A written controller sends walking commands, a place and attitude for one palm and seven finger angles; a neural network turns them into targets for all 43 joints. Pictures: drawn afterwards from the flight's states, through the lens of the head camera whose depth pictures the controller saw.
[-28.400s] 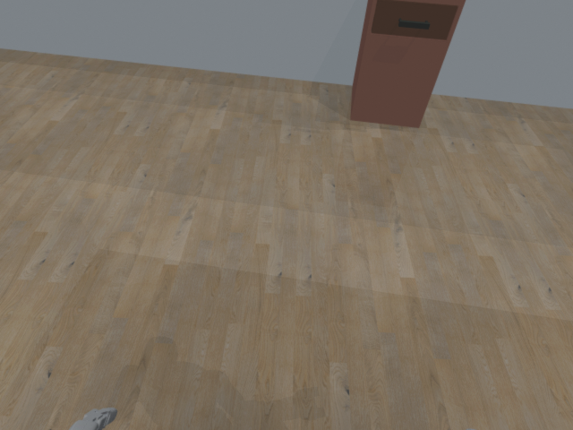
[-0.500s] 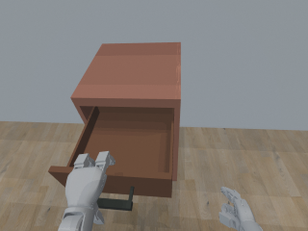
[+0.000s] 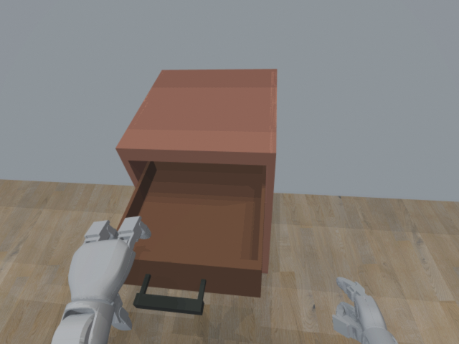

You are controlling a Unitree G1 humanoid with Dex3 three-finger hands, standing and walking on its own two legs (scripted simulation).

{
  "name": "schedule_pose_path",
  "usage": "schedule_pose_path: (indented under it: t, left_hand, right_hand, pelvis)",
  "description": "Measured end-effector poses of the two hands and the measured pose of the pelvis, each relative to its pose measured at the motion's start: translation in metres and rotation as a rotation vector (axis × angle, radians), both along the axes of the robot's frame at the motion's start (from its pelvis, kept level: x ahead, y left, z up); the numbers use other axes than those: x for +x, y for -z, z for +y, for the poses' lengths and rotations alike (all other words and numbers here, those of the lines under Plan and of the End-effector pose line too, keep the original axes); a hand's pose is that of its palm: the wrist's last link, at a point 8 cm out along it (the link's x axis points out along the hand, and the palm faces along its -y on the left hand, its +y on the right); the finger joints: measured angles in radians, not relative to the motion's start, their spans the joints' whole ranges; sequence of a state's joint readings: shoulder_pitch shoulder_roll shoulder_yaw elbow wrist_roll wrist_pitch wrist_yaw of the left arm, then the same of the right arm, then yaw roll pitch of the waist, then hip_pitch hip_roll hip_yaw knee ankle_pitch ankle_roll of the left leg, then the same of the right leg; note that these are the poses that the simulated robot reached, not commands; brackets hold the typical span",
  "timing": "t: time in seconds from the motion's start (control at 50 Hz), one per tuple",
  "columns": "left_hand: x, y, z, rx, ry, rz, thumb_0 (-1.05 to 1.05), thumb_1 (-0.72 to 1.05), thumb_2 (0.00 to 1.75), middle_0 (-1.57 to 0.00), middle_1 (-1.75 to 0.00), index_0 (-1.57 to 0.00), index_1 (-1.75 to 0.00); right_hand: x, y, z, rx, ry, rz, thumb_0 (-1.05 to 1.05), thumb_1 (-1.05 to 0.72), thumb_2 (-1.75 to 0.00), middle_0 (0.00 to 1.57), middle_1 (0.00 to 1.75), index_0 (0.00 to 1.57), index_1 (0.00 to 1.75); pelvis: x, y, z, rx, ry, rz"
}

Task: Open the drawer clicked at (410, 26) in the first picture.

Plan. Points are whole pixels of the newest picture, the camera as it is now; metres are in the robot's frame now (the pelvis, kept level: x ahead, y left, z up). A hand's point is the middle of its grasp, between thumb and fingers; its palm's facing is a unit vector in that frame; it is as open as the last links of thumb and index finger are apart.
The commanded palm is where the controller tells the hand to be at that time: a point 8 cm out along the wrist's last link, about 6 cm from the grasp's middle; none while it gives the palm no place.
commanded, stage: draw the hand back to the body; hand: left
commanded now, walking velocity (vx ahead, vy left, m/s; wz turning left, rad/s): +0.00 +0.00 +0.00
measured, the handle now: (171, 292) +0.24 +0.19 -0.14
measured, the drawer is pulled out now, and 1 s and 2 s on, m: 0.29 0.29 0.29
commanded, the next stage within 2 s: step back with the hand held close in 1.14 s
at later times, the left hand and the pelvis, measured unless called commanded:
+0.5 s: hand (88, 241) +0.21 +0.23 +0.14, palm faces +0.35 -0.86 -0.37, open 12.4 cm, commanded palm +0.15 +0.27 +0.16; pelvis +0.02 +0.01 +0.01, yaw +2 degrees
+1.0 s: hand (52, 231) +0.20 +0.26 +0.18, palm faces +0.46 -0.80 -0.40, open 8.2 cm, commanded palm +0.14 +0.30 +0.19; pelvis +0.02 +0.01 +0.02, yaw +2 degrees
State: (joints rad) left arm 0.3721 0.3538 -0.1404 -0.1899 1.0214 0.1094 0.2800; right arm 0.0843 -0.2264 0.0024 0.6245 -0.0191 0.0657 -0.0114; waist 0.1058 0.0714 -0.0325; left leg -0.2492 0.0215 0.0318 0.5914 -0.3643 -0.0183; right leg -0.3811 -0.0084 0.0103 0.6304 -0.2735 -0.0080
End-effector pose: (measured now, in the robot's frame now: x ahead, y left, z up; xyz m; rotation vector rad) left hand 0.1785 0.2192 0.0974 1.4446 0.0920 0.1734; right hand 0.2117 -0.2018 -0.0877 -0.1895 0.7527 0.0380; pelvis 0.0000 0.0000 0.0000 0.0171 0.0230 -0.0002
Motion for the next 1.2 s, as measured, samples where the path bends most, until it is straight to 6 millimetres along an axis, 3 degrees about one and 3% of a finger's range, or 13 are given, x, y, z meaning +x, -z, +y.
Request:
schedule_pose_path:
  t: [0.16, 0.24, 0.28, 0.34, 0.46, 0.62, 0.88, 1.04, 1.2]
  left_hand:
    - [-0.011, -0.018, 0.019, 0.014, -0.012, -0.010, -0.01, -0.49, 0.31, -0.32, -1.20, -0.32, -1.20]
    - [-0.014, -0.017, 0.028, -0.673, -0.123, -0.102, -0.01, -0.47, 0.31, -0.31, -1.19, -0.32, -1.18]
    - [-0.015, -0.018, 0.028, -0.867, -0.123, -0.151, -0.01, -0.44, 0.32, -0.31, -1.17, -0.32, -1.17]
    - [-0.014, -0.029, 0.030, -0.993, -0.087, -0.231, -0.01, -0.38, 0.35, -0.31, -1.13, -0.31, -1.13]
    - [-0.011, -0.056, 0.049, -1.006, -0.045, -0.343, -0.01, -0.22, 0.42, -0.29, -1.02, -0.29, -1.02]
    - [-0.011, -0.065, 0.061, -0.983, -0.048, -0.350, -0.01, 0.04, 0.54, -0.27, -0.85, -0.27, -0.85]
    - [-0.021, -0.099, 0.081, -0.879, -0.034, -0.484, 0.00, 0.49, 0.73, -0.24, -0.56, -0.24, -0.56]
    - [-0.025, -0.091, 0.076, -0.918, -0.052, -0.469, 0.00, 0.75, 0.84, -0.22, -0.39, -0.22, -0.39]
    - [-0.032, -0.091, 0.071, -0.911, -0.056, -0.459, 0.01, 0.86, 0.89, -0.21, -0.32, -0.21, -0.32]
  right_hand:
    - [0.009, -0.007, 0.009, -0.001, -0.021, -0.017, 0.01, -0.90, -0.90, 0.20, 0.30, 0.20, 0.30]
    - [0.010, -0.019, 0.015, 0.001, 0.007, -0.103, 0.01, -0.90, -0.90, 0.20, 0.30, 0.20, 0.30]
    - [0.007, -0.026, 0.018, -0.017, 0.010, -0.143, 0.01, -0.90, -0.90, 0.20, 0.30, 0.20, 0.30]
    - [0.004, -0.034, 0.021, -0.040, 0.003, -0.181, 0.01, -0.90, -0.90, 0.20, 0.30, 0.20, 0.30]
    - [-0.001, -0.033, 0.021, -0.053, -0.007, -0.176, 0.01, -0.90, -0.90, 0.20, 0.30, 0.21, 0.30]
    - [-0.005, -0.028, 0.015, -0.068, 0.005, -0.133, 0.01, -0.90, -0.90, 0.20, 0.30, 0.21, 0.30]
    - [0.006, -0.034, 0.016, -0.054, 0.017, -0.170, 0.01, -0.90, -0.90, 0.20, 0.30, 0.21, 0.30]
    - [0.005, -0.035, 0.017, -0.043, 0.009, -0.176, 0.01, -0.90, -0.90, 0.20, 0.30, 0.21, 0.30]
    - [-0.001, -0.033, 0.012, -0.044, 0.016, -0.172, 0.01, -0.90, -0.90, 0.20, 0.30, 0.21, 0.30]
  pelvis:
    - [0.005, -0.004, 0.006, -0.009, 0.001, -0.011]
    - [0.008, -0.006, 0.008, -0.016, -0.016, -0.063]
    - [0.012, -0.007, 0.008, -0.018, -0.023, -0.080]
    - [0.018, -0.009, 0.008, -0.024, -0.035, -0.096]
    - [0.024, -0.012, 0.011, -0.031, -0.042, -0.101]
    - [0.027, -0.014, 0.015, -0.032, -0.037, -0.080]
    - [0.026, -0.015, 0.015, -0.032, -0.037, -0.087]
    - [0.022, -0.015, 0.013, -0.029, -0.038, -0.088]
    - [0.019, -0.015, 0.008, -0.028, -0.042, -0.092]
